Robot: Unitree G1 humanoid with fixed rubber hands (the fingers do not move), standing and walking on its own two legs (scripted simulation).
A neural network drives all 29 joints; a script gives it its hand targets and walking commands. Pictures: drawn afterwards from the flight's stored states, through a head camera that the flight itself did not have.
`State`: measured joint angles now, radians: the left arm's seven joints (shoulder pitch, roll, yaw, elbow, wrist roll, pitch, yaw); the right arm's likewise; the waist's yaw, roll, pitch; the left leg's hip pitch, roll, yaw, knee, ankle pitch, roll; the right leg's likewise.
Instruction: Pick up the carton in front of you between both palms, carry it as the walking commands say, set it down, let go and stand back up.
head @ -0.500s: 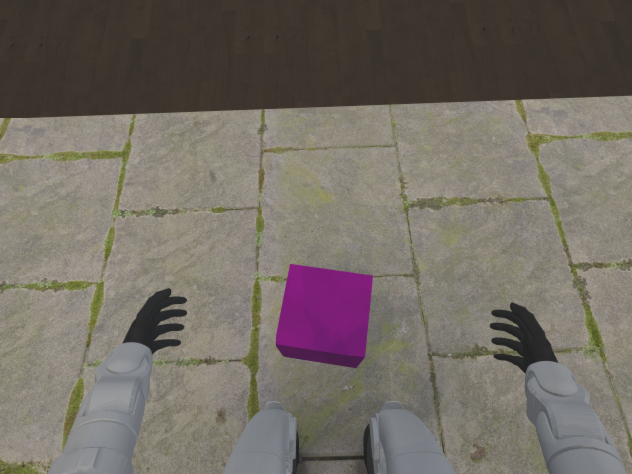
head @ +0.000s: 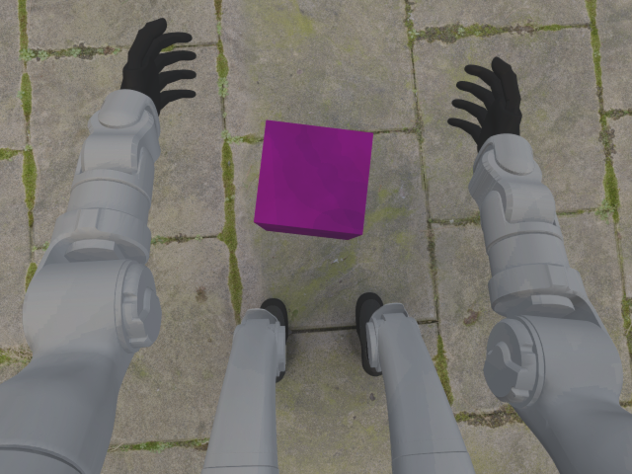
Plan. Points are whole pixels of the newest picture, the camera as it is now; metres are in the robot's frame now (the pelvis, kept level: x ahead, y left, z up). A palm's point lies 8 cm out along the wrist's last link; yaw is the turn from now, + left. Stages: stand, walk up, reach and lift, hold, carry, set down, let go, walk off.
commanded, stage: reach and lift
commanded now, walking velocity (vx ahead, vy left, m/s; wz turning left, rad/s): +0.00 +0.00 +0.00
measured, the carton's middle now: (312, 188) +0.49 +0.00 -0.52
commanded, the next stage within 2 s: none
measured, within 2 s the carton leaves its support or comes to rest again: leaves its support in 1.74 s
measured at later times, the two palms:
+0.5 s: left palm (204, 156) +0.51 +0.19 -0.31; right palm (432, 177) +0.46 -0.20 -0.31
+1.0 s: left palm (231, 174) +0.51 +0.17 -0.47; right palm (410, 184) +0.48 -0.20 -0.45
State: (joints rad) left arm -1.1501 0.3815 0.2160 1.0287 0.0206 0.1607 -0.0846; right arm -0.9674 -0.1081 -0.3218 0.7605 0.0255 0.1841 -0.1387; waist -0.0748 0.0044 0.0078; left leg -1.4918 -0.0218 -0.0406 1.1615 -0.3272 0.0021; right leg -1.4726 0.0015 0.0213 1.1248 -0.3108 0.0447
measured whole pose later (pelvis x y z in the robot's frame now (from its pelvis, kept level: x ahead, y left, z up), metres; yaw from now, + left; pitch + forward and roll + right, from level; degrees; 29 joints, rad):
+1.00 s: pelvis -0.03 +0.00 -0.27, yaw -3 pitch +38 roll -3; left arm -1.43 0.47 -0.02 1.18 -0.22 0.01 0.05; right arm -1.34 -0.27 -0.12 1.07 0.29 0.01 -0.17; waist -0.05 -0.05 0.34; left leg -2.29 -0.02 -0.05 2.17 -0.55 -0.01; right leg -2.27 0.06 0.02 2.12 -0.52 0.08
